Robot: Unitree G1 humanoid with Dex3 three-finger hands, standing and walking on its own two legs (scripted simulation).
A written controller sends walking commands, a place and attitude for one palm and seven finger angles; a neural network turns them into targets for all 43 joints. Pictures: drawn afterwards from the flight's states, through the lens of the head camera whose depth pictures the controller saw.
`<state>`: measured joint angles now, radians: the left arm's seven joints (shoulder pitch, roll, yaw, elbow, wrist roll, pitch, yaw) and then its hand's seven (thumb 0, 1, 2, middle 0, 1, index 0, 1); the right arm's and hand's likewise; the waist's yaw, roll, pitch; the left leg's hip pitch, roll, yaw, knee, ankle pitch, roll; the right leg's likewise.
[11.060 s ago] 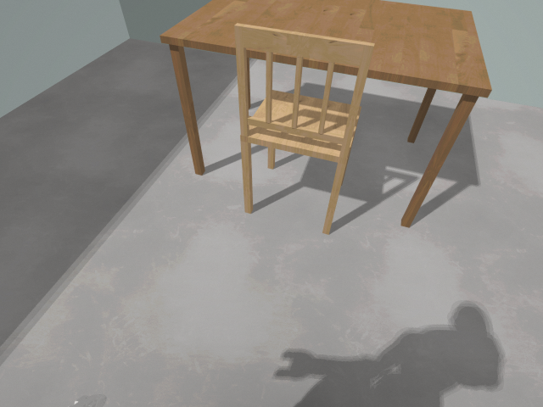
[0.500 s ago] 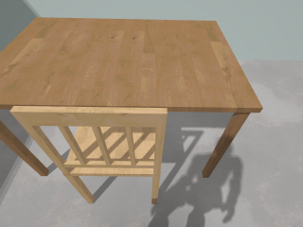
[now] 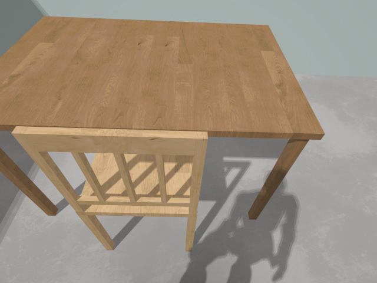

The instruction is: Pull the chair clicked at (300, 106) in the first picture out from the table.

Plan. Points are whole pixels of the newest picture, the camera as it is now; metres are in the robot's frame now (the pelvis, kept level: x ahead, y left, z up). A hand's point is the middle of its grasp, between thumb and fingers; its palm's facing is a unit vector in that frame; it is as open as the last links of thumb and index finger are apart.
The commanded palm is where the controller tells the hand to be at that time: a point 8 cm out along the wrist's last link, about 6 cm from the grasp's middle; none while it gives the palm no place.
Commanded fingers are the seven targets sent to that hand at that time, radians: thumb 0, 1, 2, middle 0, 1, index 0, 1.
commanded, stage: look again from close up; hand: left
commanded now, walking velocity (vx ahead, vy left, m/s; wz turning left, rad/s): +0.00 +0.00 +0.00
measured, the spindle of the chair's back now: (126, 178) +0.39 +0.20 -0.09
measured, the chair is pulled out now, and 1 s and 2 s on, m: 0.00 0.00 0.00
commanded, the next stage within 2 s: come to a stop and stand still in 0.20 s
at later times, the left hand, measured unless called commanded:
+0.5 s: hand out of the picture -0.01 +0.18 -0.18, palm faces +0.02 -0.98 -0.21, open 7.4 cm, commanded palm none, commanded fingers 0.00 0.90 0.90 -0.20 -0.30 -0.20 -0.30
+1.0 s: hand out of the picture +0.02 +0.20 -0.17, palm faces +0.03 -0.97 -0.22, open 7.4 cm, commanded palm none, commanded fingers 0.00 0.90 0.90 -0.20 -0.30 -0.20 -0.30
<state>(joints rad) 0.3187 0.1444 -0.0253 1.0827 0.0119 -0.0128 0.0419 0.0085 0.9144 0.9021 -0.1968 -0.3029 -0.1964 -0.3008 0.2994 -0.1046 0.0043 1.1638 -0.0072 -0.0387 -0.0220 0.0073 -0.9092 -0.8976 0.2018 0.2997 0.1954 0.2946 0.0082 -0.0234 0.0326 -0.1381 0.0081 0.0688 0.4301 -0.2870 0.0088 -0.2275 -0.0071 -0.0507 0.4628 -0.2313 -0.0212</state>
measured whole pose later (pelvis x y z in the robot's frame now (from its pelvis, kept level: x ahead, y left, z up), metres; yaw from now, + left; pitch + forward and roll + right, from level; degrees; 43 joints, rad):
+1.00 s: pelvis +0.00 +0.02 +0.00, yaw +1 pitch +0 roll +0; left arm 0.26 0.18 -0.02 1.03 0.01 -0.02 0.05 0.01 0.91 0.90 -0.20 -0.30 -0.20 -0.30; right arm 0.20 -0.17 -0.03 1.11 -0.02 -0.03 0.00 0.01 -0.92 -0.90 0.20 0.30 0.20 0.29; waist 0.01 0.00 0.02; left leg -0.16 -0.02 0.06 0.46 -0.30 0.04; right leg -0.24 -0.04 -0.06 0.48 -0.24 0.01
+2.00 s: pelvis -0.02 +0.02 +0.00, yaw +0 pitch +0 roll +0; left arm 0.36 0.14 -0.03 1.06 0.02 -0.01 0.05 0.00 0.91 0.90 -0.20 -0.30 -0.20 -0.30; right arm 0.31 -0.10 -0.02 1.18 -0.01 -0.04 -0.01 0.01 -0.91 -0.90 0.20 0.30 0.20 0.29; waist 0.01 -0.01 0.01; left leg -0.18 -0.02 0.07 0.45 -0.27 0.04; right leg -0.26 -0.03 -0.04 0.46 -0.19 0.01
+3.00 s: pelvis -0.02 +0.01 +0.00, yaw -1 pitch +0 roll +0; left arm 0.37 0.12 -0.02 1.06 0.02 -0.01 0.05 0.00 0.91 0.90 -0.20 -0.30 -0.20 -0.30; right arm 0.35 -0.07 -0.01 1.18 0.00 -0.04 -0.02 0.01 -0.91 -0.90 0.20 0.30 0.19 0.29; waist 0.00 -0.02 0.00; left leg -0.18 0.00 0.08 0.45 -0.27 0.03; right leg -0.26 -0.01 -0.04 0.45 -0.20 -0.01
